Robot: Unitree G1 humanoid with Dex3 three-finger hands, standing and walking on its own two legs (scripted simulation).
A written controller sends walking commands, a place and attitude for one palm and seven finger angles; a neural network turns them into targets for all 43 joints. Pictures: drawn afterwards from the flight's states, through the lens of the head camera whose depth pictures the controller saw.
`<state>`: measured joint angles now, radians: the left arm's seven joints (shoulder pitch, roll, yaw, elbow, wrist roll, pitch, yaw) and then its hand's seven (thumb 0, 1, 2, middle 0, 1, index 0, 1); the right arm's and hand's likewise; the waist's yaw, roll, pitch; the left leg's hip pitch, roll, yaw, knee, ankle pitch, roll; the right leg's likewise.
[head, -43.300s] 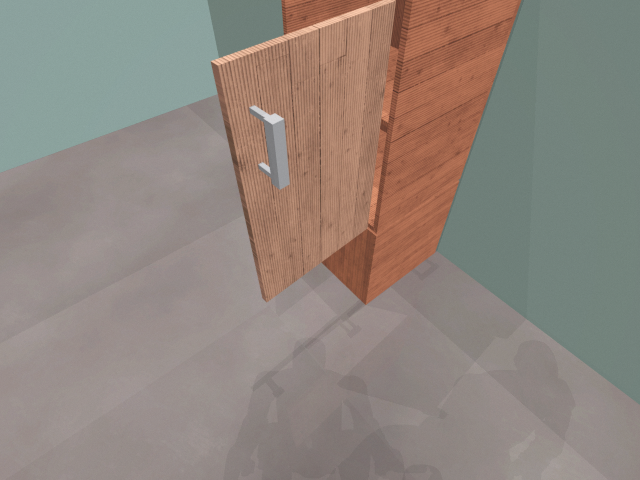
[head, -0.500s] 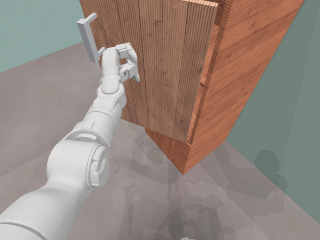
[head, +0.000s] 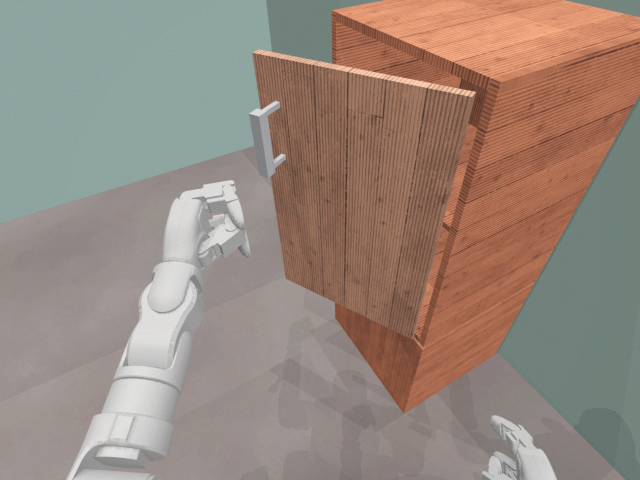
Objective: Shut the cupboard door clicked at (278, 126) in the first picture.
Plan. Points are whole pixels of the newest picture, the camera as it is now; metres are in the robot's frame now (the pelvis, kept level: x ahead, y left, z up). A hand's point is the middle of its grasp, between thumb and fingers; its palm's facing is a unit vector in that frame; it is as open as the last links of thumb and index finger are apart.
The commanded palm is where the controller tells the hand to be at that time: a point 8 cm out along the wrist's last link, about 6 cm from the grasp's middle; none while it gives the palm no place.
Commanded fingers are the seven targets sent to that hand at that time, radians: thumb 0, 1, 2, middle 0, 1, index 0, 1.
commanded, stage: draw the hand back to the body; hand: left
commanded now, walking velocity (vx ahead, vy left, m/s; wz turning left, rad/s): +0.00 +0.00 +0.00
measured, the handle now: (270, 139) +0.66 +0.13 +0.12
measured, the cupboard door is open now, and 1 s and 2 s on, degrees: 28 28 28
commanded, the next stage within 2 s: step back with the hand held close in 1.02 s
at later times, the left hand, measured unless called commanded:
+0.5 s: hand (96, 321) +0.23 +0.23 +0.16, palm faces +0.34 -0.88 -0.33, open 5.0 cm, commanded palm +0.18 +0.28 +0.18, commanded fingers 0.00 0.90 0.90 -0.37 -0.48 -0.37 -0.48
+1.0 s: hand (51, 352) +0.20 +0.26 +0.17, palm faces +0.46 -0.81 -0.37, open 7.4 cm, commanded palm +0.15 +0.30 +0.19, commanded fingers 0.00 0.90 0.90 -0.20 -0.30 -0.20 -0.30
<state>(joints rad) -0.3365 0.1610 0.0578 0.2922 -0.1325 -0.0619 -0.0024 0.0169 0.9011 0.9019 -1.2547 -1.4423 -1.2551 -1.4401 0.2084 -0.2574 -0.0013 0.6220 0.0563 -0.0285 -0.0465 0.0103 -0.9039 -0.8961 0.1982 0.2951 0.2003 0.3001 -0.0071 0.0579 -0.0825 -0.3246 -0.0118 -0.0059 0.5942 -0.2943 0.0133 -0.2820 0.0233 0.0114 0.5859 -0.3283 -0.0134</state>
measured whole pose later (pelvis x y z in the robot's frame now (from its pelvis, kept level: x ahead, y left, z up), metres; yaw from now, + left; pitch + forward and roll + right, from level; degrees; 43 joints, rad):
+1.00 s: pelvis +0.01 +0.00 +0.01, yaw +1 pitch -4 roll +0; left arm 0.45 0.33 0.31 -0.35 -0.08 -0.07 0.10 0.02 0.89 0.90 -0.22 -0.31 -0.22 -0.31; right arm 0.18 -0.22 0.03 0.63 0.02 -0.08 -0.08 0.01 -0.90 -0.90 0.20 0.30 0.20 0.30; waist 0.06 0.06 -0.02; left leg -0.12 -0.02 -0.03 0.42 -0.23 0.01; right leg -0.07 0.02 -0.01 0.40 -0.27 -0.02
